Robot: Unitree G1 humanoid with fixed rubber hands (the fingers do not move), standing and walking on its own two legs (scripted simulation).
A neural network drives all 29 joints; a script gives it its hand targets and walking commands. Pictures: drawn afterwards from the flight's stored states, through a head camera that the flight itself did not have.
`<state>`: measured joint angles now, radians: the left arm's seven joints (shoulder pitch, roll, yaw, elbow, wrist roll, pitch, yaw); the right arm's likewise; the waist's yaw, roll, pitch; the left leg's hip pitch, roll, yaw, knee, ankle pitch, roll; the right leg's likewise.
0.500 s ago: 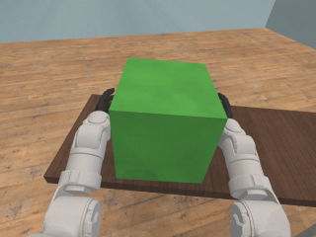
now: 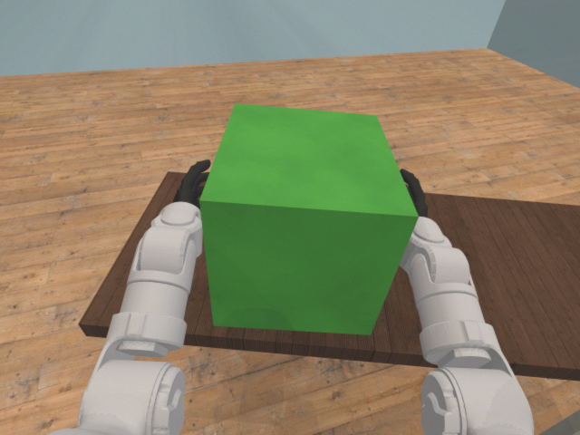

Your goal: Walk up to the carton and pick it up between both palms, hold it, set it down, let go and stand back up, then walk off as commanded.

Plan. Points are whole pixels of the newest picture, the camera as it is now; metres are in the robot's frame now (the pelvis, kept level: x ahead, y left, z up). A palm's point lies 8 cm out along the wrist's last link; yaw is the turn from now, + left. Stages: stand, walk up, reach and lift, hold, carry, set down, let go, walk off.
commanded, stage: hold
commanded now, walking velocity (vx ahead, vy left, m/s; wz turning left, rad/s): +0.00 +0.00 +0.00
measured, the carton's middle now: (299, 214) +0.39 +0.03 +0.13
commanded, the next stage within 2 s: none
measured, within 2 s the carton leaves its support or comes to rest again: neither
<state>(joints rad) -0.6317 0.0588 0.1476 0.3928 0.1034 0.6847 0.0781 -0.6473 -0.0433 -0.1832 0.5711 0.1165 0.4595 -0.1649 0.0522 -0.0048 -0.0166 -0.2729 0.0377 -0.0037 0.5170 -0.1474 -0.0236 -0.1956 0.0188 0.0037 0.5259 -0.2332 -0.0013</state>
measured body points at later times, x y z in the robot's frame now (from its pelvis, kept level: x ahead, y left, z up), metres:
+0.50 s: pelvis +0.00 +0.00 +0.00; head -0.05 +0.01 +0.45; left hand +0.36 +0.19 +0.15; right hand +0.39 -0.13 +0.15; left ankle +0.09 +0.13 -0.73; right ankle +0.04 -0.12 -0.73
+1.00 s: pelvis +0.00 +0.00 +0.00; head -0.05 +0.01 +0.45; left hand +0.36 +0.19 +0.15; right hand +0.39 -0.13 +0.15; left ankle +0.09 +0.13 -0.73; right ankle +0.04 -0.12 -0.73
